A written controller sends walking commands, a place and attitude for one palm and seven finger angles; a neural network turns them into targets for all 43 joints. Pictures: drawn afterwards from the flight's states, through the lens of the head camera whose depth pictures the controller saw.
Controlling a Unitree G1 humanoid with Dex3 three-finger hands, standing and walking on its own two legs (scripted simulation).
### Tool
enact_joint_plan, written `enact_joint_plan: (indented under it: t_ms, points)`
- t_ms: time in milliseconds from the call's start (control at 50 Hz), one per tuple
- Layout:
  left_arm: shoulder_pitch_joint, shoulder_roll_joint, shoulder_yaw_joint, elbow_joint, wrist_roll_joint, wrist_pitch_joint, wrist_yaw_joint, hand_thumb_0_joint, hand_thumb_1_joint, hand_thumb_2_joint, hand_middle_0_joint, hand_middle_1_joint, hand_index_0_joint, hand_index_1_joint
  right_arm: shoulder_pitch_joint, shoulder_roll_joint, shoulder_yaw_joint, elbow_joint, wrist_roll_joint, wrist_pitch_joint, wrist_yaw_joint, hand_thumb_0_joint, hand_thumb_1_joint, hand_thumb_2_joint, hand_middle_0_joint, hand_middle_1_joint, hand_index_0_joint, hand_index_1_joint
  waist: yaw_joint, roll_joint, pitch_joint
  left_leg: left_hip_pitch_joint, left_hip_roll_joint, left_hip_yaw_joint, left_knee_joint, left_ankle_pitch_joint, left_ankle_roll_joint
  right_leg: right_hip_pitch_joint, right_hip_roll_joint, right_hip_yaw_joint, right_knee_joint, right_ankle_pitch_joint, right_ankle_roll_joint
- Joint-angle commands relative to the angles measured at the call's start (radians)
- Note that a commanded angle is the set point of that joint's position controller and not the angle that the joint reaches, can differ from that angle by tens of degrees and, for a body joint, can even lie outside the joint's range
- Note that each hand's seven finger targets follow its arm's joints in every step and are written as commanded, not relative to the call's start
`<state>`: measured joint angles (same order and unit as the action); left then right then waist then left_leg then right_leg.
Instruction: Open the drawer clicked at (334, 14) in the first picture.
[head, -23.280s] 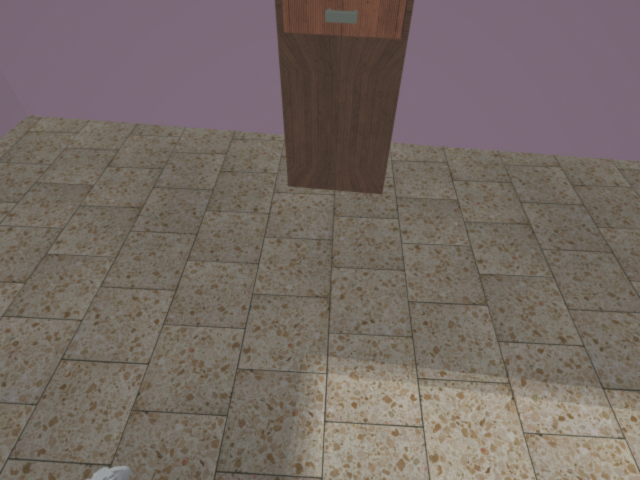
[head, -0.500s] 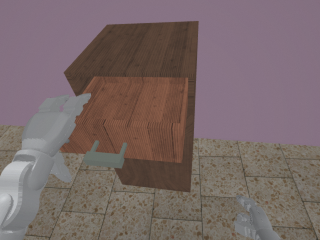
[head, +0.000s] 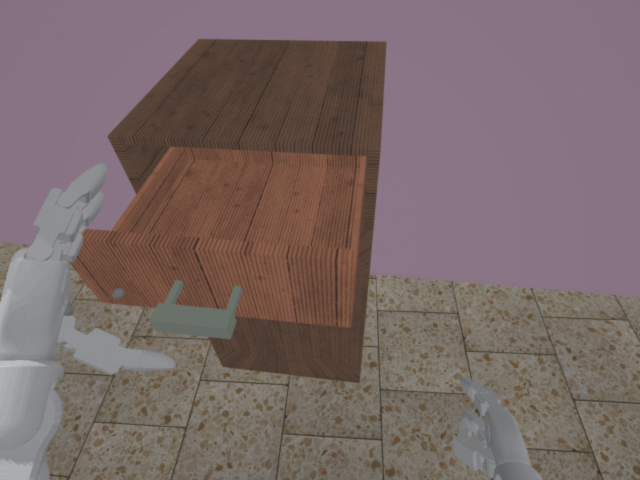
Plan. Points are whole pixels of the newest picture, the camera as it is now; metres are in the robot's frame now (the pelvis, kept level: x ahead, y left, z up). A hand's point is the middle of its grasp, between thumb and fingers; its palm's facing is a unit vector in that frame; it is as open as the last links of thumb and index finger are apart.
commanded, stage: draw the hand back to the body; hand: left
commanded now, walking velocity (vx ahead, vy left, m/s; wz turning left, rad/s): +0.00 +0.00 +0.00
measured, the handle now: (200, 305) +0.32 +0.22 +0.03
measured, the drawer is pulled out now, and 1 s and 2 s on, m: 0.22 0.22 0.22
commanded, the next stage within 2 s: step back with the hand held close in 0.84 s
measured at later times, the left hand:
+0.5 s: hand (90, 296) +0.21 +0.23 +0.21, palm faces +0.41 -0.82 -0.40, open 10.8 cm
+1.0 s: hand (74, 315) +0.19 +0.23 +0.21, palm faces +0.46 -0.80 -0.39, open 7.5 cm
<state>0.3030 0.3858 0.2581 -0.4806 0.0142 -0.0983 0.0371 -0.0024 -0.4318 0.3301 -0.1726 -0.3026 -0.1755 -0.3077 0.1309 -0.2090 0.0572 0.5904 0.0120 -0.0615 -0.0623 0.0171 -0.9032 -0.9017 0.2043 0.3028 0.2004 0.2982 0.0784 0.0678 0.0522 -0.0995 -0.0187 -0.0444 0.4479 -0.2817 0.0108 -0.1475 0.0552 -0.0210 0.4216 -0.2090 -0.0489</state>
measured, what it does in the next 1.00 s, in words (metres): stands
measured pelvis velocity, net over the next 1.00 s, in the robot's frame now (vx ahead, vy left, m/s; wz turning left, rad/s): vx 0.00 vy -0.01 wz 0.01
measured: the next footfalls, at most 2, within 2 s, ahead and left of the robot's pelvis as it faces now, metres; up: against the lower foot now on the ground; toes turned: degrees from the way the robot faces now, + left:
none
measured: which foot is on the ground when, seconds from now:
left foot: down 0.00-1.00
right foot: down 0.00-1.00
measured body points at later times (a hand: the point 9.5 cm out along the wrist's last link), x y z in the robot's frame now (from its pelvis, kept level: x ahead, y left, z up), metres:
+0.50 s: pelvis +0.02 +0.00 +0.00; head +0.01 -0.03 +0.45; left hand +0.18 +0.27 +0.23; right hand +0.21 -0.22 -0.08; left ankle -0.02 +0.11 -0.74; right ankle +0.02 -0.09 -0.74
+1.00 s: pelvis +0.00 -0.01 +0.00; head -0.01 -0.04 +0.45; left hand +0.15 +0.27 +0.23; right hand +0.20 -0.22 -0.08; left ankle -0.02 +0.11 -0.74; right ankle +0.02 -0.09 -0.74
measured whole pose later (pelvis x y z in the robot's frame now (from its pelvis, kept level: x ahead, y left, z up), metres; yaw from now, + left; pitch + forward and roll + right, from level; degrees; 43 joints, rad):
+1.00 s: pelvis +0.00 -0.01 +0.00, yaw +0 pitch -3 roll -1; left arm 0.47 0.36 0.37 -0.54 -0.09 -0.15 0.10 0.02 0.87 0.90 -0.21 -0.30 -0.21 -0.31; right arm 0.18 -0.22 0.02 0.63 0.01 -0.11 -0.06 0.02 -0.90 -0.90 0.21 0.30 0.20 0.30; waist 0.06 0.08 0.01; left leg -0.10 0.01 -0.06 0.44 -0.28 -0.01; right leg -0.13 0.08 -0.04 0.38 -0.19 -0.07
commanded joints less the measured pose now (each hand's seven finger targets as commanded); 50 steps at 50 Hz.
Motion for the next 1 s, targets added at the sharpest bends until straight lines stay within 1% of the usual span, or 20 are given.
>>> enact_joint_plan:
  t_ms: [0,40,80,180,220,260,300,360,420,440,520,560,620,660,800,860,920,940,960,980]
  points:
    - [-0.135,0.160,0.172,-0.202,-0.093,-0.110,0.078,0.000,-0.185,0.435,-0.161,-0.300,-0.161,-0.300,-0.111,-0.093,-0.041,-0.117,-0.010,-0.116,-0.015,0.000,-0.900,-0.900,0.200,0.300,0.200,0.300,-0.012,0.078,-0.102,-0.020,0.037,0.039,-0.095,0.164,0.004,0.081,-0.065,0.013,-0.094,0.091,0.016]
    - [-0.135,0.116,0.129,-0.228,-0.096,-0.116,0.075,0.000,-0.115,0.465,-0.164,-0.300,-0.164,-0.300,-0.107,-0.091,-0.042,-0.118,-0.011,-0.124,-0.008,0.000,-0.900,-0.900,0.200,0.300,0.200,0.300,-0.020,0.069,-0.094,-0.030,0.040,0.032,-0.104,0.184,0.004,0.092,-0.066,0.008,-0.086,0.109,0.015]
    - [-0.099,0.121,0.139,-0.253,-0.095,-0.123,0.076,0.000,-0.045,0.495,-0.166,-0.300,-0.166,-0.300,-0.102,-0.094,-0.048,-0.116,-0.013,-0.133,-0.002,0.000,-0.900,-0.900,0.200,0.300,0.200,0.300,-0.014,0.075,-0.135,-0.021,0.041,0.033,-0.096,0.233,0.003,0.122,-0.067,0.008,-0.072,0.160,0.014]
    - [-0.006,0.121,0.154,-0.270,-0.100,-0.117,0.069,0.000,0.130,0.570,-0.173,-0.300,-0.173,-0.300,-0.093,-0.100,-0.059,-0.115,-0.011,-0.132,0.009,0.000,-0.900,-0.900,0.200,0.300,0.200,0.300,-0.013,0.007,-0.147,-0.023,0.048,0.031,-0.077,0.324,0.000,0.129,-0.063,0.003,-0.052,0.247,0.018]
    - [0.017,0.128,0.169,-0.276,-0.102,-0.116,0.070,0.000,0.200,0.600,-0.175,-0.300,-0.175,-0.300,-0.092,-0.102,-0.063,-0.113,-0.009,-0.130,0.008,0.000,-0.900,-0.900,0.200,0.300,0.200,0.300,-0.015,0.025,-0.148,-0.020,0.049,0.034,-0.073,0.332,-0.005,0.122,-0.064,0.003,-0.052,0.253,0.020]
    - [0.042,0.137,0.190,-0.277,-0.107,-0.116,0.072,0.000,0.270,0.630,-0.178,-0.300,-0.178,-0.300,-0.088,-0.101,-0.067,-0.117,-0.007,-0.125,0.007,0.000,-0.900,-0.900,0.200,0.300,0.200,0.300,-0.012,-0.023,-0.170,-0.017,0.050,0.034,-0.067,0.341,-0.002,0.130,-0.063,0.006,-0.049,0.270,0.021]
    - [0.061,0.140,0.198,-0.274,-0.106,-0.113,0.071,0.000,0.340,0.660,-0.180,-0.300,-0.180,-0.300,-0.091,-0.101,-0.069,-0.113,-0.004,-0.121,0.004,0.000,-0.900,-0.900,0.200,0.300,0.200,0.300,-0.012,0.016,-0.162,-0.015,0.049,0.037,-0.058,0.359,-0.004,0.119,-0.062,0.008,-0.052,0.285,0.019]
    - [0.090,0.140,0.207,-0.266,-0.110,-0.109,0.072,0.000,0.445,0.705,-0.184,-0.300,-0.184,-0.300,-0.087,-0.099,-0.072,-0.116,-0.003,-0.112,0.001,0.000,-0.900,-0.900,0.200,0.300,0.200,0.300,-0.011,-0.029,-0.167,-0.014,0.050,0.038,-0.059,0.363,-0.002,0.118,-0.063,0.006,-0.047,0.295,0.026]
    - [0.091,0.142,0.211,-0.262,-0.112,-0.105,0.072,0.000,0.550,0.750,-0.187,-0.300,-0.187,-0.300,-0.093,-0.098,-0.072,-0.116,-0.001,-0.107,-0.002,0.000,-0.900,-0.900,0.200,0.300,0.200,0.300,-0.013,-0.006,-0.153,-0.016,0.047,0.042,-0.057,0.331,-0.001,0.103,-0.066,0.014,-0.059,0.277,0.027]
    - [0.099,0.137,0.211,-0.250,-0.113,-0.103,0.072,0.000,0.585,0.765,-0.189,-0.300,-0.189,-0.300,-0.091,-0.093,-0.071,-0.115,0.000,-0.105,-0.002,0.000,-0.900,-0.900,0.200,0.300,0.200,0.300,-0.014,-0.034,-0.141,-0.021,0.046,0.039,-0.060,0.318,0.000,0.098,-0.064,0.010,-0.061,0.264,0.028]
    - [0.085,0.143,0.211,-0.276,-0.110,-0.103,0.076,0.000,0.725,0.825,-0.194,-0.300,-0.194,-0.300,-0.097,-0.093,-0.069,-0.118,0.001,-0.109,-0.005,0.000,-0.900,-0.900,0.200,0.300,0.200,0.300,-0.015,0.031,-0.129,-0.017,0.043,0.040,-0.062,0.271,-0.001,0.080,-0.065,0.019,-0.077,0.211,0.026]
    - [0.088,0.139,0.208,-0.259,-0.111,-0.100,0.077,0.000,0.795,0.855,-0.196,-0.300,-0.196,-0.300,-0.098,-0.092,-0.069,-0.120,-0.001,-0.109,-0.007,0.000,-0.900,-0.900,0.200,0.300,0.200,0.300,-0.014,-0.040,-0.127,-0.020,0.041,0.037,-0.065,0.256,0.005,0.080,-0.064,0.018,-0.081,0.196,0.029]
    - [0.057,0.136,0.200,-0.254,-0.109,-0.097,0.079,0.000,0.900,0.900,-0.200,-0.300,-0.200,-0.300,-0.101,-0.092,-0.066,-0.113,-0.002,-0.112,-0.008,0.000,-0.900,-0.900,0.200,0.300,0.200,0.300,-0.019,0.003,-0.096,-0.023,0.039,0.037,-0.069,0.218,0.005,0.060,-0.067,0.025,-0.100,0.151,0.028]
    - [0.061,0.138,0.202,-0.254,-0.109,-0.096,0.081,0.000,0.900,0.900,-0.200,-0.300,-0.200,-0.300,-0.102,-0.091,-0.067,-0.114,-0.002,-0.115,-0.009,0.000,-0.900,-0.900,0.200,0.300,0.200,0.300,-0.015,-0.018,-0.116,-0.018,0.037,0.036,-0.067,0.215,0.008,0.071,-0.068,0.026,-0.099,0.148,0.030]
    - [0.043,0.151,0.208,-0.254,-0.108,-0.096,0.087,0.000,0.900,0.900,-0.200,-0.300,-0.200,-0.300,-0.117,-0.092,-0.067,-0.112,-0.002,-0.124,-0.009,0.000,-0.900,-0.900,0.200,0.300,0.200,0.300,-0.009,0.012,-0.089,-0.028,0.034,0.036,-0.071,0.170,0.006,0.059,-0.072,0.037,-0.123,0.081,0.028]
    - [0.062,0.144,0.209,-0.240,-0.113,-0.099,0.087,0.000,0.900,0.900,-0.200,-0.300,-0.200,-0.300,-0.117,-0.087,-0.067,-0.110,-0.003,-0.126,-0.007,0.000,-0.900,-0.900,0.200,0.300,0.200,0.300,-0.007,-0.035,-0.087,-0.039,0.034,0.032,-0.074,0.154,0.009,0.062,-0.074,0.038,-0.127,0.048,0.031]
    - [0.059,0.147,0.212,-0.250,-0.111,-0.103,0.090,0.000,0.900,0.900,-0.200,-0.300,-0.200,-0.300,-0.117,-0.089,-0.070,-0.104,-0.003,-0.131,-0.008,0.000,-0.900,-0.900,0.200,0.300,0.200,0.300,-0.009,0.017,-0.102,-0.029,0.033,0.038,-0.070,0.160,0.008,0.068,-0.080,0.045,-0.127,0.063,0.029]
    - [-0.002,0.263,0.343,-0.330,-0.097,-0.143,0.092,0.000,0.900,0.900,-0.200,-0.300,-0.200,-0.300,-0.064,-0.131,-0.079,-0.148,0.006,-0.108,0.001,0.000,-0.900,-0.900,0.200,0.300,0.200,0.300,-0.060,-0.020,-0.045,-0.080,0.038,-0.007,-0.021,0.113,0.027,-0.067,-0.137,0.184,-0.186,0.086,0.019]
    - [0.078,0.189,0.286,-0.239,-0.092,-0.146,0.084,0.000,0.900,0.900,-0.200,-0.300,-0.200,-0.300,-0.065,-0.114,-0.082,-0.127,0.005,-0.090,0.004,0.000,-0.900,-0.900,0.200,0.300,0.200,0.300,-0.066,-0.088,-0.057,-0.064,0.032,-0.011,0.021,0.098,0.027,-0.092,-0.168,0.189,-0.205,0.070,0.009]
    - [0.117,0.166,0.259,-0.226,-0.085,-0.146,0.080,0.000,0.900,0.900,-0.200,-0.300,-0.200,-0.300,-0.068,-0.112,-0.085,-0.133,0.006,-0.077,0.008,0.000,-0.900,-0.900,0.200,0.300,0.200,0.300,-0.070,-0.131,-0.068,-0.072,0.026,-0.004,0.050,0.089,0.027,-0.112,-0.186,0.202,-0.217,0.055,0.007]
